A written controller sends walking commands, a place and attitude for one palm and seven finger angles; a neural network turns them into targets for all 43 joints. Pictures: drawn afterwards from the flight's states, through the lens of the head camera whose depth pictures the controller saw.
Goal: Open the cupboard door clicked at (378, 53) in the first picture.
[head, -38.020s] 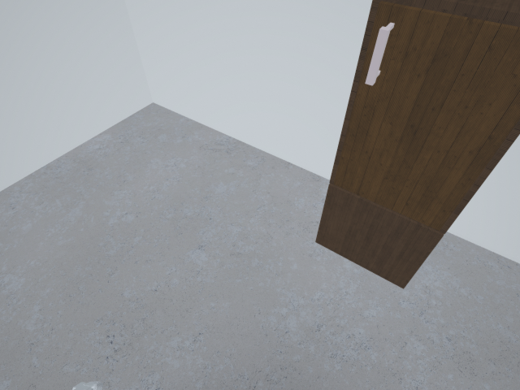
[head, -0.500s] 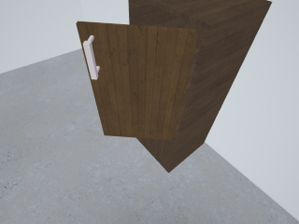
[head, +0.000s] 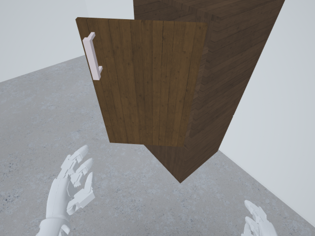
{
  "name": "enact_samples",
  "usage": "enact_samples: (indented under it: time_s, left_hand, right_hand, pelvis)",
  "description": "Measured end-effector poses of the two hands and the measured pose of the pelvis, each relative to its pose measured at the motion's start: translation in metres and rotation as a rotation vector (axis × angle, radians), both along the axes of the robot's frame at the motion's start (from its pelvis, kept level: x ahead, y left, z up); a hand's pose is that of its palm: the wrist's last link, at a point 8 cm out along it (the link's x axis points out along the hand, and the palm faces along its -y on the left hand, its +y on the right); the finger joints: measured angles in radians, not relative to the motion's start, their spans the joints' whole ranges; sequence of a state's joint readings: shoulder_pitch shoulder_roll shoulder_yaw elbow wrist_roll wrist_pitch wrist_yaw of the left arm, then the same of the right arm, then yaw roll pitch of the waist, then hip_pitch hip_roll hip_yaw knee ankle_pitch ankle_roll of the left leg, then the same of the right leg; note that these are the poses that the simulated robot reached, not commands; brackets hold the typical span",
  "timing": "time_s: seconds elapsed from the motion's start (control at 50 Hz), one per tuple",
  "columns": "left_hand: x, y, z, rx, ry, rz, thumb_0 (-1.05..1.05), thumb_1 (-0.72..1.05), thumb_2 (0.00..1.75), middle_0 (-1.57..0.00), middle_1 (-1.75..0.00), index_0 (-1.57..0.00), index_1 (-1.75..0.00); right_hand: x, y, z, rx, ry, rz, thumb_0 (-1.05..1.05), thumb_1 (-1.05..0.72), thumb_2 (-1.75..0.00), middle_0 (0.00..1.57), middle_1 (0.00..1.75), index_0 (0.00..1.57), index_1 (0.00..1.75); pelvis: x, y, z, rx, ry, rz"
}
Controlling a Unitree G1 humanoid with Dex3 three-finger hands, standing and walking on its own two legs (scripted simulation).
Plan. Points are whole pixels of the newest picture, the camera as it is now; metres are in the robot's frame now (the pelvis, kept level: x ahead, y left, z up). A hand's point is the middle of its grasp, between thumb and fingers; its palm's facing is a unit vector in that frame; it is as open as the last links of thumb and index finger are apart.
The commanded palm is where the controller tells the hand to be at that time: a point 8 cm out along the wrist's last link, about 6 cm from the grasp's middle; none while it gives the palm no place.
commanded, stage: raise the hand with hooked fingers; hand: left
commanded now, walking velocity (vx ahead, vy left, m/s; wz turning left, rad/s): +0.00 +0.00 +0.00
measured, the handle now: (94, 56) +0.58 +0.21 +0.18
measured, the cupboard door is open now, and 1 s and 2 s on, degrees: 47 47 47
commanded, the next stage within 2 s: move the hooked fingers beside the handle in 1.82 s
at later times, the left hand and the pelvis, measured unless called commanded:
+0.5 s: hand (71, 187) +0.22 +0.20 +0.06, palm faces -0.03 -1.00 -0.07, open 10.7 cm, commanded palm +0.18 +0.25 +0.08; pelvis +0.01 -0.03 -0.01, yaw +2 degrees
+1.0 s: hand (37, 151) +0.26 +0.26 +0.14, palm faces +0.03 -1.00 -0.07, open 13.5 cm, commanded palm +0.23 +0.30 +0.15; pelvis +0.01 +0.00 +0.02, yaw +1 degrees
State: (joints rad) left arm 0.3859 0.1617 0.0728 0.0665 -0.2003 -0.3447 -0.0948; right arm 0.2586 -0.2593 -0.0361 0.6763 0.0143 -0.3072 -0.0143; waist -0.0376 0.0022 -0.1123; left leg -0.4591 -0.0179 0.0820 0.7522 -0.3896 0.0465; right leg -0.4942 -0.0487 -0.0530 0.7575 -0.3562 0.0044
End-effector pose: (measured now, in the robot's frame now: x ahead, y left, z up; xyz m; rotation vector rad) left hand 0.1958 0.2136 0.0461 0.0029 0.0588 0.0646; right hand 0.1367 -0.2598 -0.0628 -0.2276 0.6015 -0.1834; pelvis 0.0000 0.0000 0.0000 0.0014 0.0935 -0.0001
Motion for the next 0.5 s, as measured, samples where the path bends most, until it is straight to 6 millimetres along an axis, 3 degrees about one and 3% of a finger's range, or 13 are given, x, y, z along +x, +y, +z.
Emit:
enact_samples:
  time_s: [0.08, 0.16, 0.24, 0.3, 0.38, 0.5]
  left_hand:
    - [-0.008, -0.012, -0.016, 0.0, -0.07, -0.143, 0.01, 0.7, 0.8, -0.22, -0.45, -0.21, -0.45]
    - [-0.039, 0.005, -0.039, -0.008, 0.056, -0.064, 0.01, 0.59, 0.76, -0.23, -0.5, -0.23, -0.5]
    - [-0.058, 0.024, -0.027, 0.043, 0.038, 0.052, 0.01, 0.5, 0.72, -0.24, -0.56, -0.23, -0.56]
    - [-0.051, 0.028, -0.009, 0.078, -0.043, 0.038, 0.01, 0.43, 0.69, -0.24, -0.61, -0.24, -0.61]
    - [-0.023, 0.027, 0.007, 0.091, -0.057, -0.067, 0.01, 0.33, 0.65, -0.24, -0.67, -0.24, -0.67]
    - [0.007, 0.041, 0.022, 0.065, 0.014, -0.099, 0.0, 0.19, 0.59, -0.26, -0.76, -0.25, -0.76]
  right_hand:
    - [0.05, -0.011, 0.022, -0.037, -0.141, 0.057, 0.01, -0.91, -0.9, 0.2, 0.3, 0.2, 0.3]
    - [0.085, -0.01, 0.03, -0.055, -0.2, 0.104, 0.01, -0.91, -0.9, 0.2, 0.3, 0.2, 0.3]
    - [0.1, 0.001, 0.02, -0.047, -0.178, 0.17, 0.01, -0.91, -0.9, 0.2, 0.3, 0.19, 0.3]
    - [0.096, 0.012, 0.002, -0.018, -0.121, 0.205, 0.01, -0.91, -0.9, 0.2, 0.3, 0.2, 0.3]
    - [0.076, 0.02, -0.019, 0.038, -0.029, 0.195, 0.01, -0.91, -0.9, 0.2, 0.3, 0.2, 0.3]
    - [0.036, 0.013, -0.025, 0.079, 0.052, 0.099, 0.01, -0.9, -0.9, 0.21, 0.3, 0.2, 0.3]
  pelvis:
    - [-0.002, -0.011, -0.018, 0.004, 0.037, -0.01]
    - [0.001, -0.021, -0.028, -0.005, 0.054, 0.005]
    - [0.004, -0.029, -0.031, -0.028, 0.061, 0.039]
    - [0.004, -0.033, -0.031, -0.043, 0.061, 0.059]
    - [0.004, -0.036, -0.026, -0.045, 0.058, 0.063]
    - [0.009, -0.035, -0.012, -0.027, 0.046, 0.036]
